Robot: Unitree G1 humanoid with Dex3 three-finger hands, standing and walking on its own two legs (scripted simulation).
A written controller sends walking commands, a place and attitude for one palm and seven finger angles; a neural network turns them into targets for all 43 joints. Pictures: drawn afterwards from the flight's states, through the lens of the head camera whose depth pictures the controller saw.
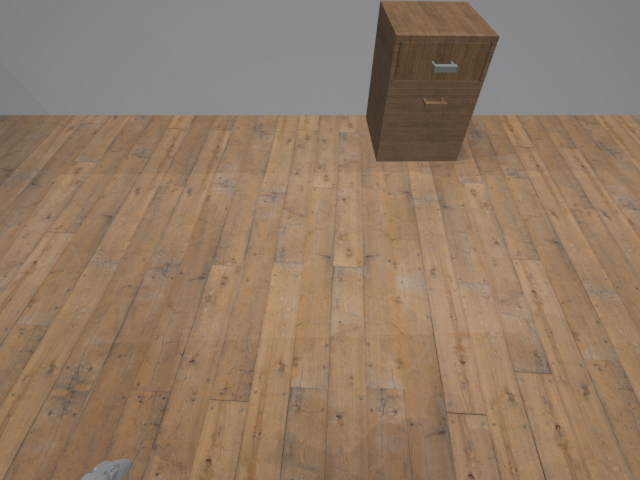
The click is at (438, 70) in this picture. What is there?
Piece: drawer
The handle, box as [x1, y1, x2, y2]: [431, 61, 457, 72]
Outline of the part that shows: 431,61 433,71 456,72 457,66 452,61 450,61 449,64 435,64 433,61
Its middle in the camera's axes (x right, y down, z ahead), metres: +0.53 -0.75 +1.67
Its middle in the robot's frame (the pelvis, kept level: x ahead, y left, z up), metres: +1.75 -0.45 -0.24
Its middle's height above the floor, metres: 0.53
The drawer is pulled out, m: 0.00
